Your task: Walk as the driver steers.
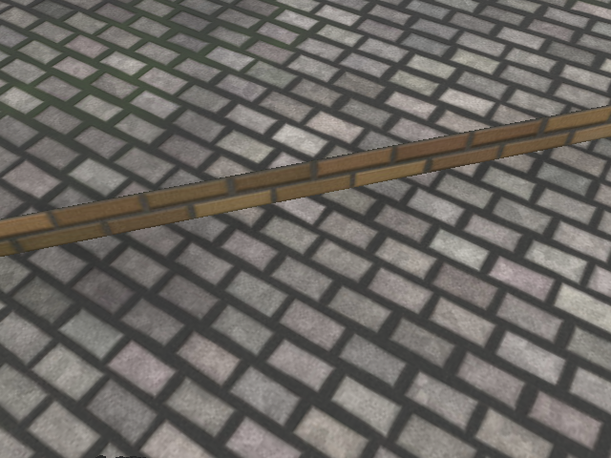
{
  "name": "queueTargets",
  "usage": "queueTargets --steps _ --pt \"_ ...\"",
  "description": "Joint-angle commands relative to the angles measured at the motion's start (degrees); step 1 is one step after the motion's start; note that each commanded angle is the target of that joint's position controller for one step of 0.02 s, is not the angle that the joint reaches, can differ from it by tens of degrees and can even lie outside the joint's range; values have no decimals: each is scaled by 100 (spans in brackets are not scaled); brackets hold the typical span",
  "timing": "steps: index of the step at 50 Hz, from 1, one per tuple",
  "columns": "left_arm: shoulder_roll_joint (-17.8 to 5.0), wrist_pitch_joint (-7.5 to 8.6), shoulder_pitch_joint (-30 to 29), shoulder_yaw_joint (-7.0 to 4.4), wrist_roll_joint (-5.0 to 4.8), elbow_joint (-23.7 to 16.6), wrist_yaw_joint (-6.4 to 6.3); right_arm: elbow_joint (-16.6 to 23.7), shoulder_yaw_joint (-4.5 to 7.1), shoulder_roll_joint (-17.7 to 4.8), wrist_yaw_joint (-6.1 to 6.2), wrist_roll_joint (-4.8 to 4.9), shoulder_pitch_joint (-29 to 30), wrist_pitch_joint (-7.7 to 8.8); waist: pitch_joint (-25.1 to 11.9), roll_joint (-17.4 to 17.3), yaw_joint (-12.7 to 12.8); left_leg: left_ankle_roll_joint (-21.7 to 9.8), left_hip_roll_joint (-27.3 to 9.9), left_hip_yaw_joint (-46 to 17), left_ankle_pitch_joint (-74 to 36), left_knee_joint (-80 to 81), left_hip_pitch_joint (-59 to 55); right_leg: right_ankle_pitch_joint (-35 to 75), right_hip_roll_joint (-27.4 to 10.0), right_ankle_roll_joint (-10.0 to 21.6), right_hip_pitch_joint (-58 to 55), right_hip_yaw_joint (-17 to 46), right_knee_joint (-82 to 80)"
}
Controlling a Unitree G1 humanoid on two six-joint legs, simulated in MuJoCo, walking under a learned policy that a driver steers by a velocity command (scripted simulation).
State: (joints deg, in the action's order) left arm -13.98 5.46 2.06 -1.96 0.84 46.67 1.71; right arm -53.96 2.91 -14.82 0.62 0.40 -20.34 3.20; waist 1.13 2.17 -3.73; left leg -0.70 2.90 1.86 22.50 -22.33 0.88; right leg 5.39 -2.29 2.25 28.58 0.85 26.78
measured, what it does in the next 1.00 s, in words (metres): walks ahead: left foot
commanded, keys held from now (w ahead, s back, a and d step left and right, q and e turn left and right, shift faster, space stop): no key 0.86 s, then w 0.14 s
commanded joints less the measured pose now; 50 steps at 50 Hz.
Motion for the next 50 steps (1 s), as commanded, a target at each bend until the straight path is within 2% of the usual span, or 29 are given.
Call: queueTargets --steps 1,2,3,4,5,6,8,9,11,13,15,16,17,18,19,20,23,29,34,43,44,45,47,49,50 --pt "-1401 20 1538 -340 207 100 -79 201 -69 -147 10 -132 -797 67 -1951 870 472 81 -213 -121 -897 -3312 2157 4172 -1716 1328 -4270 1730 420" --pt "-938 -58 1725 -223 62 185 -53 1 -111 -129 -23 -46 -1106 64 -2644 1232 557 266 -13 -623 1707 -4279 2546 4151 -2174 1818 -4530 2585 183" --pt "-813 -119 1493 -173 -57 154 -13 29 29 -655 -33 72 -822 4 -2311 727 583 284 -241 -893 1721 -4679 2744 2778 -1924 1647 -3942 2353 -76" --pt "-763 -162 1010 -153 -67 72 -27 142 63 -722 17 130 -309 -86 -1629 363 512 303 -433 -727 1429 -4660 3012 1583 -1692 1398 -3212 1998 -344" --pt "-653 -184 582 -102 -31 10 -50 204 82 -673 88 83 48 -191 -1084 141 430 335 -598 -631 1114 -4353 3017 716 -1485 1236 -2402 1695 -650" --pt "-565 -193 259 -68 19 -28 -73 212 99 -613 156 29 124 -308 -830 236 261 354 -763 -648 783 -3922 2646 71 -1311 1085 -1674 1442 -922" --pt "-601 -228 19 -92 119 5 -93 121 45 -346 235 -26 -33 -424 -670 548 105 387 -679 -420 402 -3092 1882 -463 -974 977 -861 984 -1215" --pt "-580 -230 23 -90 128 39 -111 79 30 -285 259 -39 -68 -434 -717 587 95 385 -651 -371 314 -2731 1655 -514 -914 995 -783 857 -1239" --pt "-602 -239 112 -97 79 123 -146 39 24 -294 268 -50 22 -444 -851 552 158 337 -632 -328 -165 -2080 1339 -1054 -903 1005 -836 819 -1284" --pt "-628 -293 60 -90 -2 182 -182 -18 33 -307 237 -71 83 -457 -779 495 106 259 -573 -227 -862 -1375 940 -2134 -838 877 -675 796 -1316" --pt "-500 -342 176 -39 -54 293 -195 -46 34 -322 200 -170 183 -458 -491 369 79 96 -542 -185 -1230 -695 596 -3335 -627 514 -375 743 -1331" --pt "-427 -352 327 -11 -41 376 -193 11 35 -435 200 -216 268 -443 -258 208 134 -39 -797 -478 -1258 -329 640 -3661 -483 252 -289 702 -1237" --pt "-489 -364 489 -46 -15 387 -196 32 101 -791 221 -151 400 -430 12 -243 385 -186 -938 -606 -661 -210 1098 -3506 -173 50 -402 437 -1069" --pt "-479 -389 487 -55 -7 395 -232 -62 119 -771 201 -92 481 -390 148 -689 434 -238 -831 -620 227 -8 1814 -2992 65 -74 -931 124 -811" --pt "-481 -404 475 -56 -3 422 -263 -82 67 -552 187 -104 582 -325 177 -810 441 -165 -801 -626 400 197 2121 -2559 79 -89 -1345 74 -567" --pt "-440 -421 535 -55 -14 462 -286 -113 37 -447 178 -129 677 -267 141 -906 494 -72 -798 -621 248 277 2198 -2245 81 -54 -1566 34 -436" --pt "-429 -441 664 -63 2 610 -296 -205 18 -401 160 -80 652 -139 -21 -700 469 29 -740 -541 -575 99 1829 -1622 75 26 -1660 -1 -295" --pt "-429 -455 618 -76 -56 780 -278 -398 -6 -418 171 -46 481 -150 -250 -348 347 -21 -655 -414 -1614 -198 1338 -729 55 10 -1781 -33 -134" --pt "-456 -513 678 -85 -77 938 -315 -497 -31 -384 169 -43 494 -194 -245 -239 349 -26 -602 -351 -1889 -235 1239 -461 42 -9 -1887 -38 -63" --pt "-485 -581 691 -98 -90 1154 -373 -648 -67 -298 168 -53 517 -241 -114 -256 369 -9 -528 -270 -1819 -152 1207 -500 22 -42 -1945 -26 -73" --pt "-421 -590 793 -85 -91 1238 -373 -732 -74 -248 169 -46 384 -251 -231 -277 357 -33 -478 -218 -1200 -91 1147 -1116 103 -40 -1986 -116 -62" --pt "-434 -603 817 -101 -122 1279 -375 -767 -49 -305 175 -11 341 -269 -115 -353 358 -129 -437 -223 -235 -57 1256 -2138 241 -14 -1860 -246 52" --pt "-496 -568 725 -134 -149 1246 -375 -688 12 -483 195 40 387 -263 411 -520 326 -427 -628 -581 1574 153 1613 -3818 342 64 -1182 -293 241" --pt "-373 -395 522 -112 -174 1136 -332 -686 66 -626 186 100 120 -143 785 -793 191 -759 -1145 -1360 2270 558 1520 -3780 342 90 -517 -332 701" --pt "-245 -291 447 -92 -195 1090 -284 -734 118 -768 169 128 -50 -73 842 -1120 154 -995 -1584 -1981 2430 866 1311 -3303 391 70 -255 -494 1187"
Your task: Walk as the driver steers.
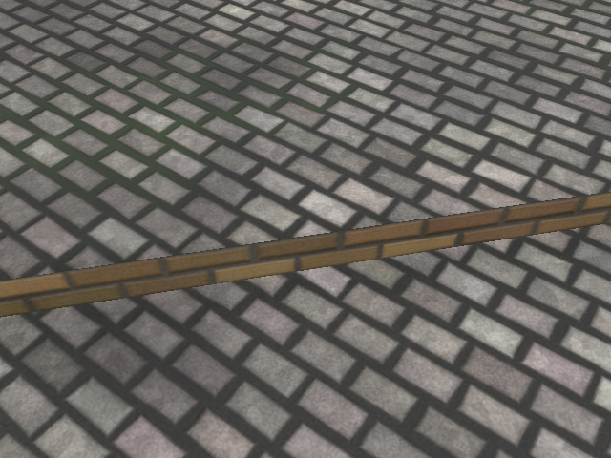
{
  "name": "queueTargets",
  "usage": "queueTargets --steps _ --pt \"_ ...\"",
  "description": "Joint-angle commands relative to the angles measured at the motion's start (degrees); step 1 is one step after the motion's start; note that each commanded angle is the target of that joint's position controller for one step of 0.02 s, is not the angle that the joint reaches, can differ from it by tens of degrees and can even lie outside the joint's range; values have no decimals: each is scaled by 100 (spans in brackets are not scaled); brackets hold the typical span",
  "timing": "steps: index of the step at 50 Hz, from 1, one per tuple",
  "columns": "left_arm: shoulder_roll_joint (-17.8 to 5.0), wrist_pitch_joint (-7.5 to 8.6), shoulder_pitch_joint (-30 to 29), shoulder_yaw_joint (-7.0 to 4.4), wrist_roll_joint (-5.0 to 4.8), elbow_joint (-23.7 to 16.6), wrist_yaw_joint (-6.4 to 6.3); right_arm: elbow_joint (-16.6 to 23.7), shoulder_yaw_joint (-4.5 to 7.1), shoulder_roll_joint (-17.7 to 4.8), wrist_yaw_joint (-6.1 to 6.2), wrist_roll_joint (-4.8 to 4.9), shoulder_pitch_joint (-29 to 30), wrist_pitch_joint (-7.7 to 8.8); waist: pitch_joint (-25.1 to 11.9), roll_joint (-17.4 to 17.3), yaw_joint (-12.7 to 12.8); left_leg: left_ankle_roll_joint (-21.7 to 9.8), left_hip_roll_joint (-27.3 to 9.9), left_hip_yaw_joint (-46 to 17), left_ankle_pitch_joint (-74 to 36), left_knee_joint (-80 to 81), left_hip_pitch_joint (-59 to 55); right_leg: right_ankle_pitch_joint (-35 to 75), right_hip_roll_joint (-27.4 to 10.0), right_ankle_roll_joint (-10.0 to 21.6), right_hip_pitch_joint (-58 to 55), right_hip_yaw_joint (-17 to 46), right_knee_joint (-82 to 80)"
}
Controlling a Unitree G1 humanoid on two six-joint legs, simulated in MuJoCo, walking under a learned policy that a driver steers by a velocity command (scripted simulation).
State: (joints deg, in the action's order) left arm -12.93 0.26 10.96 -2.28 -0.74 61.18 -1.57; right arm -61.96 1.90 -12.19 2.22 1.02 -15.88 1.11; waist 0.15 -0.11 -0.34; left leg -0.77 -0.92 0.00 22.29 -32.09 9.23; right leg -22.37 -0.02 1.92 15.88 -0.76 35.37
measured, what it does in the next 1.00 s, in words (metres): walks ahead: left foot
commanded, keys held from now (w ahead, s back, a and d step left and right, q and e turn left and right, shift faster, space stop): w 0.58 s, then no key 0.06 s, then e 0.36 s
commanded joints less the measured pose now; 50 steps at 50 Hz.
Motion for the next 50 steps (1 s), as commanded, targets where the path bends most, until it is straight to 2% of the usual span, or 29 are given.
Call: queueTargets --steps 1,3,5,6,7,8,9,10,11,13,15,18,23,25,26,27,28,29,30,31,32,33,34,36,37,39,42,44,50 --pt "-299 319 -488 -52 -62 -408 95 64 257 -1117 -6 73 -473 197 1049 -1080 -160 -1190 -1584 -2288 2318 2006 424 -195 47 168 1183 -267 628" --pt "-291 453 -270 -65 -103 -370 182 166 234 -976 -53 70 -201 282 1022 -950 81 -1132 -1598 -2135 1501 1803 548 -163 -70 338 831 -196 299" --pt "-438 486 758 -164 -108 29 192 391 210 -896 -105 83 355 292 748 -600 573 -702 -942 -1151 464 986 1360 255 9 412 -894 -104 -705" --pt "-908 509 1471 -313 -81 210 175 583 141 -650 -113 73 619 343 525 459 805 -284 -213 -180 -459 -652 2172 -100 -721 747 -1781 1304 -1451" --pt "-1503 540 2194 -448 -71 340 242 801 96 -447 -86 44 649 453 104 1875 959 13 377 238 367 -2533 3197 -173 -1956 1524 -2679 3704 -2394" --pt "-1037 618 1922 -267 37 274 255 843 150 -635 -105 119 744 525 178 1193 712 -89 148 -416 888 -3647 3771 -6 -2260 1624 -2656 4179 -2454" --pt "-733 670 1539 -175 44 144 259 796 151 -619 -165 192 633 573 388 767 489 -254 -117 -547 487 -4088 4037 398 -2128 1437 -2542 3523 -2318" --pt "-629 688 1294 -128 43 35 281 731 152 -581 -196 179 564 598 363 467 356 -370 -332 -482 -38 -4056 4057 699 -1880 1234 -2427 2854 -2323" --pt "-555 674 1148 -79 33 -28 298 731 199 -642 -210 135 624 604 461 301 277 -402 -498 -411 -467 -3746 4032 1257 -1722 1078 -2268 2308 -2387" --pt "-359 586 1266 9 65 -13 268 751 248 -608 -261 75 690 548 396 461 229 -327 -616 -199 -885 -3172 3585 2113 -1361 860 -2002 1468 -2519" --pt "-472 521 1458 12 81 2 185 850 210 -416 -296 37 941 473 429 427 256 -149 -577 1 -1160 -2600 3516 2511 -1253 890 -1864 1092 -2657" --pt "-732 477 1444 -29 96 -86 73 1191 97 -222 -314 21 1776 441 652 398 374 12 -413 176 -1834 -1180 3149 2418 -1132 874 -1330 713 -2907" --pt "-815 481 1749 -116 -22 11 48 1486 65 -430 -421 85 2418 433 885 528 403 -148 -262 187 -2356 -110 2649 2362 -1369 819 -1484 481 -3037" --pt "-863 444 1667 -165 -31 -1 45 1540 113 -590 -468 83 2352 464 761 526 228 -325 -202 171 -2153 106 2438 3050 -1500 709 -1900 383 -2709" --pt "-937 420 1580 -195 -16 -35 46 1508 174 -721 -475 76 2119 477 533 605 56 -419 -70 255 -2007 115 2014 3974 -1519 645 -2036 315 -2354" --pt "-996 381 1486 -220 10 -72 47 1395 272 -896 -461 68 1628 476 155 696 -233 -527 117 387 -1847 55 1302 5029 -1452 561 -2063 199 -1710" --pt "-920 331 1416 -193 48 -114 46 1092 413 -1106 -429 84 656 455 -400 672 -697 -676 284 487 -1763 54 92 5521 -1206 415 -1760 13 -587" --pt "-750 315 1395 -110 123 -254 58 851 530 -1442 -371 41 -411 427 -1108 265 -1071 -987 -560 -526 -1349 -42 -1654 4210 -928 234 -482 -124 1149" --pt "134 431 2095 111 85 -334 109 727 592 -1901 -373 -105 -833 409 -1995 -1415 -569 -1959 -2079 -3550 -378 888 -3255 174 310 -187 1537 -30 3428" --pt "-241 604 1835 37 -60 -275 136 764 440 -1440 -393 -90 -573 426 -1984 -1241 -659 -1947 -2157 -4413 -779 1626 -3037 -1001 324 -120 2063 860 4333" --pt "-602 690 1359 -65 -176 -435 146 860 347 -1172 -391 -75 55 463 -1113 -977 -482 -1679 -2011 -3336 -1896 1520 -2209 -746 36 -71 2391 764 4608" --pt "-681 694 1136 -84 -169 -461 94 1003 266 -924 -397 -94 602 498 -748 -385 -263 -1503 -1855 -2276 -3167 1456 -1267 -288 -291 -63 2078 645 4400" --pt "-686 629 1023 -149 -95 -429 25 1009 212 -724 -431 -138 875 544 -519 -103 -76 -1337 -1614 -1527 -3923 1524 -495 -89 -484 -78 1694 583 4037" --pt "-475 401 1238 -190 -93 -378 -25 884 146 -514 -449 -243 983 588 -411 -326 213 -1160 -1343 -728 -4330 1767 300 91 -632 -37 991 615 3524" --pt "-349 305 1303 -190 -95 -370 -38 820 143 -548 -428 -284 945 602 -359 -384 288 -1206 -1305 -483 -4556 1861 544 160 -597 -47 854 578 3371" --pt "-390 184 1048 -233 -43 -577 -75 778 179 -791 -326 -317 976 606 -232 -431 386 -1309 -1326 -161 -4750 1995 698 487 -562 -119 1065 571 2986" --pt "-478 114 517 -264 28 -910 -37 816 215 -977 -120 -250 984 486 -247 -391 325 -1270 -1320 226 -4410 2068 467 1240 -623 -245 1350 464 2010" --pt "-454 91 168 -252 26 -1085 33 838 238 -1079 -16 -214 937 387 -246 -389 200 -1231 -1320 409 -4036 2107 326 1567 -634 -279 1316 316 1481" --pt "-574 -4 -584 -299 21 -1605 206 858 345 -1300 92 -90 651 82 -158 -373 -78 -1132 -1620 489 -3595 1657 -574 1055 -477 -201 1492 -28 560"
Over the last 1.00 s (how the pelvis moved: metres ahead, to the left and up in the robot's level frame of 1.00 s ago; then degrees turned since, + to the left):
0.14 0.01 0.00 0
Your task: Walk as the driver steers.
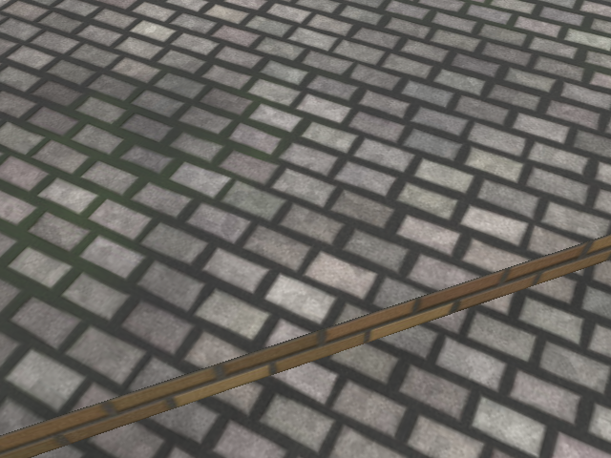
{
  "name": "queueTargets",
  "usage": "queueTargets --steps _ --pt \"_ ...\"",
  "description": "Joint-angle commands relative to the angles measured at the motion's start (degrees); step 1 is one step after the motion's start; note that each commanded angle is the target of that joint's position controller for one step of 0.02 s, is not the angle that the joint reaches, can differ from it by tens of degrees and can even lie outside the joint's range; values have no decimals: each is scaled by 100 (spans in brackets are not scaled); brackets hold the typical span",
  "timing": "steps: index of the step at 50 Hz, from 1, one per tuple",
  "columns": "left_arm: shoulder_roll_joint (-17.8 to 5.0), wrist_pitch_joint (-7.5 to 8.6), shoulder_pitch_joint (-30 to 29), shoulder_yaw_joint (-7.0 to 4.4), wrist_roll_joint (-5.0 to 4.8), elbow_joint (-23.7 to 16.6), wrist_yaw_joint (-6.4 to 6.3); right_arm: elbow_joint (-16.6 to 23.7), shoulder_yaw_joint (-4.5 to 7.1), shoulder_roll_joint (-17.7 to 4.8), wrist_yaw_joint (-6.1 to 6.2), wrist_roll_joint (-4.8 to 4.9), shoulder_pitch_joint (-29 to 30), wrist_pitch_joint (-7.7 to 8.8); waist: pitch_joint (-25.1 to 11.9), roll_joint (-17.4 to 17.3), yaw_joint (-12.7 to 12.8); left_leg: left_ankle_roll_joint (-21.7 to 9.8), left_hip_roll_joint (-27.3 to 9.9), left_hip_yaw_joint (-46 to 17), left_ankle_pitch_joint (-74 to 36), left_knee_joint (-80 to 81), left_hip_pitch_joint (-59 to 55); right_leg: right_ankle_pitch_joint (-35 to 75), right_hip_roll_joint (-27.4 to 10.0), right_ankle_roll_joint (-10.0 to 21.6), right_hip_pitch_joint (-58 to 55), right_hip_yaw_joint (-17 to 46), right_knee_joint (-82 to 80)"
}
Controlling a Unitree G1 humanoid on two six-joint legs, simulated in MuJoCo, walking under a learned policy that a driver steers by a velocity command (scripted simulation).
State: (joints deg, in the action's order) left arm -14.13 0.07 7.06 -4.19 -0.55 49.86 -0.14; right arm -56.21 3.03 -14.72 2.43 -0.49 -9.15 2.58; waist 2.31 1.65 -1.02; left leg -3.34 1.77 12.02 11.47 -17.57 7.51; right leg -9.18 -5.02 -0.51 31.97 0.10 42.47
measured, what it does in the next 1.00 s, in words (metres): walks ahead, turning right: right foot, then left foot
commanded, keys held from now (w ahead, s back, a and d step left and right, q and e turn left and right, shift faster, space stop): e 0.10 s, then w+e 0.42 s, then w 0.22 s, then q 0.26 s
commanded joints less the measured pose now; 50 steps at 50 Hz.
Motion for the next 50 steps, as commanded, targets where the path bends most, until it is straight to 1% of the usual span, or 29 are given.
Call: queueTargets --steps 1,4,5,6,7,8,9,10,11,12,14,18,22,24,26,27,28,29,30,31,33,34,38,41,45,47,48,49,50 --pt "-468 6 -246 -120 -9 -555 98 314 254 -1082 83 88 -27 -117 -362 -590 -15 -828 -1959 -738 -2581 18 -529 -506 70 92 -99 -174 -267" --pt "-504 35 4 -175 -40 -645 206 453 299 -1118 134 177 70 -252 -497 -614 205 -457 -1882 -561 -3038 -918 -667 -187 358 363 -717 -443 -1342" --pt "-797 61 398 -296 -4 -581 171 422 295 -1048 122 157 -169 -262 -773 -292 346 -118 -1507 -316 -2937 -1773 -380 888 444 587 -1603 -223 -1943" --pt "-1477 49 895 -508 32 -535 39 638 219 -837 80 -32 -76 -217 -1194 788 410 298 -1007 -26 -1301 -3327 962 2946 -524 1093 -2909 1246 -1858" --pt "-1812 66 1144 -559 60 -527 6 961 84 -438 -1 -162 82 -119 -1640 1597 293 577 28 -472 2726 -4648 2968 2986 -1597 2292 -4173 3234 -1965" --pt "-1345 143 1324 -430 49 -569 38 942 134 -638 -138 -41 356 -4 -1852 701 534 456 -149 -1537 2664 -5206 3409 1274 -1530 2245 -4227 3359 -2272" --pt "-1175 222 1040 -389 -9 -633 24 981 180 -775 -224 151 527 77 -1412 523 435 315 -342 -1644 2072 -5106 3751 -157 -1250 1927 -3914 2938 -2524" --pt "-1070 245 688 -361 -90 -723 -2 901 218 -843 -220 174 584 112 -1008 211 302 262 -515 -1617 1559 -4744 3755 -1295 -1003 1608 -3422 2638 -2762" --pt "-974 249 451 -322 -115 -790 -35 880 270 -972 -187 87 679 127 -647 263 227 281 -598 -1592 1154 -4291 3653 -1663 -898 1482 -2921 2505 -3003" --pt "-916 264 344 -291 -70 -829 -70 877 283 -958 -178 33 698 149 -515 366 139 305 -607 -1573 783 -3976 3331 -1612 -738 1432 -2546 2361 -3160" --pt "-986 320 430 -311 -11 -846 -117 861 270 -799 -188 10 696 234 -525 391 121 390 -469 -1495 294 -3375 3006 -1015 -546 1417 -2353 2087 -3203" --pt "-1184 355 637 -379 -52 -846 -147 925 179 -584 -211 46 1014 318 -501 504 269 559 -278 -1470 -271 -2056 2489 -745 -376 1360 -2120 1826 -3103" --pt "-1204 309 787 -396 -61 -851 -101 1024 163 -704 -267 139 1193 399 -418 626 385 575 -162 -1469 -318 -1404 1973 -1024 -375 1282 -1885 2048 -2907" --pt "-1138 271 798 -375 -55 -873 -86 1020 193 -811 -283 177 1041 465 -451 687 298 514 -140 -1496 -233 -1166 1543 -1185 -376 1218 -1841 2288 -2722" --pt "-934 237 680 -301 -48 -961 -92 873 251 -900 -281 171 547 528 -508 672 -4 400 -153 -1434 -304 -758 733 -1337 -144 1039 -1604 2339 -2287" --pt "-668 243 642 -211 -22 -995 -99 728 302 -1006 -263 132 50 550 -652 598 -223 274 -422 -1536 -261 -622 55 -1397 66 858 -1288 2141 -1772" --pt "-220 271 669 -70 23 -1056 -99 583 369 -1280 -225 19 -739 561 -1090 -145 -461 -72 -1391 -2537 385 -381 -1007 -1751 510 559 -613 1515 -248" --pt "-80 382 873 -16 -92 -1381 -97 426 503 -1858 -244 -96 -1237 502 -1107 -1789 -284 -958 -2450 -4985 2057 386 -1861 -2625 1115 377 1102 849 1212" --pt "-646 443 1000 -107 -190 -1262 -103 453 449 -1531 -295 -10 -1082 518 -791 -1574 -291 -1212 -2605 -5566 3160 581 -1662 -2486 675 351 1690 1039 2166" --pt "-937 455 825 -171 -162 -1208 -95 576 342 -1089 -312 69 -833 520 -327 -1225 -321 -1016 -2320 -4834 2877 538 -1338 -1943 482 382 1896 1052 2444" --pt "-809 471 556 -157 -19 -1207 -89 653 239 -797 -308 34 -477 469 -76 -845 -190 -748 -1841 -3736 1589 630 -790 -1124 248 366 1683 881 2229" --pt "-718 480 453 -143 -6 -1259 -58 651 195 -720 -293 14 -437 456 -38 -801 -136 -679 -1711 -3341 943 712 -553 -866 126 347 1447 838 1996" --pt "-393 476 29 -22 62 -1531 -6 501 176 -827 -246 83 -699 419 -65 -719 -139 -780 -1473 -2406 -1350 831 -340 -169 36 74 1108 270 1060" --pt "-128 510 -285 84 60 -1646 27 426 162 -925 -191 124 -799 300 -170 -793 -138 -586 -1116 -1727 -3165 470 33 430 309 -47 101 -44 -202" --pt "-373 520 -565 1 21 -1737 70 336 210 -1093 -167 217 -1065 188 -319 -929 -151 -434 -1207 -1964 -3261 -67 -133 909 622 39 -656 73 -1102" --pt "-632 538 -124 -115 63 -1622 26 460 229 -1127 -132 265 -780 181 -510 -899 212 -228 -1126 -2125 -3257 -633 -117 1335 658 273 -1478 145 -1815" --pt "-860 545 254 -202 149 -1520 -35 535 204 -1011 -128 232 -776 206 -775 -756 382 -36 -850 -2034 -3167 -1197 172 2144 490 463 -2338 181 -2039" --pt "-1293 523 962 -300 319 -1467 -127 804 92 -680 -127 89 -624 250 -1547 -120 648 227 -457 -1826 -1475 -2602 1237 4609 -590 856 -3957 1002 -1474" --pt "-1415 394 1008 -265 359 -1505 -126 694 -71 -173 -153 64 -1749 232 -2566 1352 227 535 74 -1557 3016 -4464 2564 6560 -2279 1825 -5363 2347 -1049"
Over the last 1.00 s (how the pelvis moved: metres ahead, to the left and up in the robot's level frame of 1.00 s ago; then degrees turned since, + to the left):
0.39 0.04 0.01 -8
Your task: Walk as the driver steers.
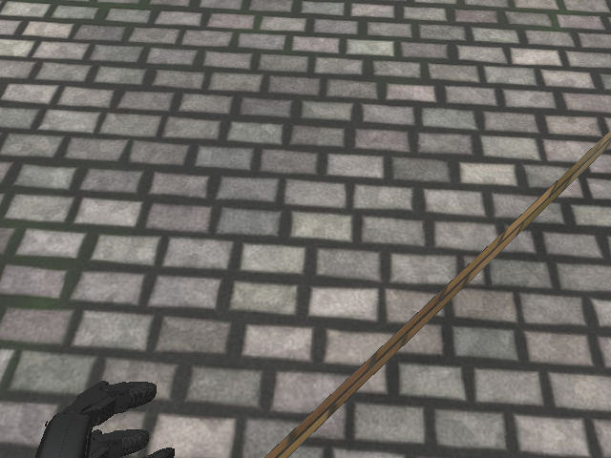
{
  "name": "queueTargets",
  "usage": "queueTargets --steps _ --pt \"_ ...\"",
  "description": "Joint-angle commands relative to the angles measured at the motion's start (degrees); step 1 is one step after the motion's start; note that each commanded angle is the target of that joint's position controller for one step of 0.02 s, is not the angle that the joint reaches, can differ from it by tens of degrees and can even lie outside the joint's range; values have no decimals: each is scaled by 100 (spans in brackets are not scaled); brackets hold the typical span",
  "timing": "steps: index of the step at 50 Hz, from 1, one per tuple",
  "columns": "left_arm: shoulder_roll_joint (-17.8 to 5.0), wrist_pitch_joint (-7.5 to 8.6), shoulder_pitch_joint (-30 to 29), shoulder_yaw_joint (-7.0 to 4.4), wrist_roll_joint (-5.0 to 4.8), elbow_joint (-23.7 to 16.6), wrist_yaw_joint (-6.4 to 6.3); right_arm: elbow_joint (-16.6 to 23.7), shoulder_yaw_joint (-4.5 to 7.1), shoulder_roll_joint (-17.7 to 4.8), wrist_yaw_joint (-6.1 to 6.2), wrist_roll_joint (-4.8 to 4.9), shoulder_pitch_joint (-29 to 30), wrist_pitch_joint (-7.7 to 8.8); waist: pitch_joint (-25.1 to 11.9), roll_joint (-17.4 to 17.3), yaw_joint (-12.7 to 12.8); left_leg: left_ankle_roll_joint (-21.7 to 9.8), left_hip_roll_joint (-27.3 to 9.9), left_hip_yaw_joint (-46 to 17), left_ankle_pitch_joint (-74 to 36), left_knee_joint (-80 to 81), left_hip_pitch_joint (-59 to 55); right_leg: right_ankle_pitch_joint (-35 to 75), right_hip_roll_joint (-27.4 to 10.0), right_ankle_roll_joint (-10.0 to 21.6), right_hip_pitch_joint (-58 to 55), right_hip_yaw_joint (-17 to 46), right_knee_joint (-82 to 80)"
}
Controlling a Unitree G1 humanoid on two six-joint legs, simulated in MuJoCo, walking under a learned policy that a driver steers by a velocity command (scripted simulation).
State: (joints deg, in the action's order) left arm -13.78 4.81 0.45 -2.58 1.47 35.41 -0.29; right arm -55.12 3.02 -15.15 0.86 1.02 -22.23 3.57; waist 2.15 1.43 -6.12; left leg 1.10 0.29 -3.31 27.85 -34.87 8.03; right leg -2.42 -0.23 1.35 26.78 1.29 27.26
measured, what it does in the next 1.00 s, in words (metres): steps on the spot, turning left: left foot, then right foot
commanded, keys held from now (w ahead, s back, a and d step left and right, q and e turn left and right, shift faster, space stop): q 0.58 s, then no key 0.42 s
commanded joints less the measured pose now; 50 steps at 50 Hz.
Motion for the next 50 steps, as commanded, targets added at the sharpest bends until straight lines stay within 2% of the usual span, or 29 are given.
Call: queueTargets --steps 1,2,3,4,6,8,10,13,16,17,18,19,20,21,22,23,24,26,31,36,40,42,43,44,45,46,47,48,50 --pt "-1137 -192 1703 -378 44 -124 -63 464 67 -736 5 36 -605 48 -2925 1037 895 171 -29 -347 1492 -3473 2562 4378 -2648 1736 -4389 2355 176" --pt "-889 -231 1358 -303 -57 -140 -56 570 155 -913 31 117 -159 -52 -2162 745 829 233 -213 -167 1114 -3721 2965 3071 -2249 1530 -3774 1863 -117" --pt "-705 -257 968 -237 -135 -104 -76 618 161 -814 89 92 92 -170 -1586 526 687 327 -383 -25 739 -3610 3082 1946 -1953 1328 -3074 1507 -432" --pt "-640 -288 646 -205 -133 -91 -91 636 194 -795 150 31 163 -311 -1168 559 555 430 -489 -2 468 -3480 2859 1101 -1799 1222 -2282 1223 -759" --pt "-808 -295 256 -261 20 -15 -115 762 172 -583 207 -20 125 -507 -758 739 342 493 -460 217 -5 -3321 2136 423 -1580 1213 -1015 643 -1221" --pt "-838 -264 115 -278 22 57 -145 929 164 -486 195 -51 230 -545 -703 720 294 436 -478 311 -315 -2827 1897 367 -1573 1258 -749 266 -1319" --pt "-899 -256 28 -300 -21 115 -191 1114 115 -413 114 -79 511 -541 -800 641 351 320 -548 345 -699 -2143 1627 438 -1627 1268 -771 31 -1287" --pt "-1072 -336 54 -344 -91 225 -240 1292 120 -567 -21 -102 640 -547 -993 670 385 179 -496 477 -995 -1543 1157 525 -1829 1245 -969 -84 -1183" --pt "-1122 -444 59 -348 -238 347 -237 1385 190 -677 -121 -106 574 -570 -902 535 268 -110 -285 733 -1313 -457 604 80 -1809 878 -1049 -298 -677" --pt "-992 -479 223 -321 -275 438 -228 1353 237 -742 -113 -129 472 -568 -811 337 275 -284 -124 733 -1484 27 320 -447 -1613 577 -901 -491 -231" --pt "-775 -516 582 -279 -217 576 -198 1404 313 -991 -65 -161 437 -560 -513 -499 364 -567 -408 53 -2441 864 28 -1291 -1188 73 -356 -938 785" --pt "-524 -550 723 -198 47 400 -161 1737 409 -1611 54 -191 644 -555 -311 -2317 643 -1403 -1984 -2198 -4397 1325 -413 -3467 -305 -611 1178 -1290 2787" --pt "-817 -536 154 -276 -15 258 -201 1882 398 -1712 -36 -417 508 -435 -602 -1739 216 -2165 -2403 -2689 -4520 1575 159 -3781 18 -614 1312 -167 3904" --pt "-942 -563 67 -331 -137 248 -227 1878 405 -1660 -92 -438 668 -330 -530 -1214 298 -2006 -2080 -2293 -3847 1624 311 -3316 -53 -515 1350 105 4270" --pt "-966 -588 223 -364 -147 336 -261 1911 397 -1530 -81 -298 999 -283 -432 -939 507 -1646 -1746 -1915 -3311 1580 340 -2725 -134 -456 1419 196 4268" --pt "-994 -613 321 -393 -89 459 -304 1969 332 -1300 -38 -180 1256 -305 -463 -750 605 -1394 -1551 -1705 -3006 1547 348 -2346 -173 -480 1390 232 4241" --pt "-992 -622 374 -408 -52 477 -318 2036 278 -1193 9 -135 1403 -327 -492 -823 683 -1325 -1428 -1542 -3171 1519 507 -2050 -111 -532 1179 202 4333" --pt "-880 -586 501 -399 -85 497 -299 2123 212 -1030 81 -159 1361 -356 -725 -863 720 -1313 -1254 -1400 -3459 1438 316 -1717 16 -598 1005 208 4374" --pt "-651 -533 359 -286 -130 437 -277 2230 249 -1034 171 -144 1106 -404 -902 -909 534 -1299 -1210 -1528 -3636 1284 -429 -1609 57 -722 922 257 2973" --pt "-691 -514 464 -257 -188 472 -185 2322 236 -997 101 -230 1174 -478 -793 -1084 444 -1427 -1194 -1705 -3418 1269 78 -1971 26 -679 -96 106 1982" --pt "-687 -445 609 -239 -216 500 -111 2293 185 -875 57 -192 1260 -493 -718 -1074 463 -1414 -1164 -1952 -3698 1124 36 -1971 18 -539 -626 41 973" --pt "-589 -381 886 -209 -164 614 -52 2254 135 -745 66 -110 1337 -488 -669 -895 700 -1137 -915 -1841 -3410 1027 242 -622 8 -354 -1413 -21 -554" --pt "-747 -362 969 -233 -80 624 -51 2219 119 -675 68 -137 1166 -448 -715 -666 654 -867 -739 -1717 -2760 942 560 8 -275 -228 -1971 202 -732" --pt "-1184 -363 1071 -311 15 583 -71 2235 77 -505 38 -268 934 -389 -870 260 432 -520 -216 -1202 -1635 289 1055 1331 -1103 104 -2481 953 -561" --pt "-1070 -376 813 -257 13 635 -45 2289 68 -442 19 -271 927 -353 -706 968 267 -193 205 -545 -551 240 1162 1234 -1565 794 -1916 1397 -696" --pt "-724 -343 449 -159 28 496 -19 2240 103 -600 37 -284 1087 -356 -568 821 343 -8 53 -418 -521 183 801 589 -1559 965 -1466 1419 -871" --pt "-639 -317 357 -134 20 492 -15 2218 137 -629 54 -252 1247 -382 -485 707 391 24 35 -392 -926 318 696 88 -1261 763 -1434 1189 -857" --pt "-714 -285 469 -142 -15 535 -8 2219 123 -537 71 -263 1410 -429 -433 701 482 35 21 -416 -1333 509 588 -305 -1014 544 -1414 1001 -812" --pt "-666 -226 624 -94 -34 617 -4 2222 98 -421 61 -280 1389 -488 -315 686 509 3 -77 -515 -1762 726 315 -957 -817 291 -1176 829 -829"
Over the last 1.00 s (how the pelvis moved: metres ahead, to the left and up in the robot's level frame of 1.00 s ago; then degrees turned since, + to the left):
0.35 -0.09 -0.02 -19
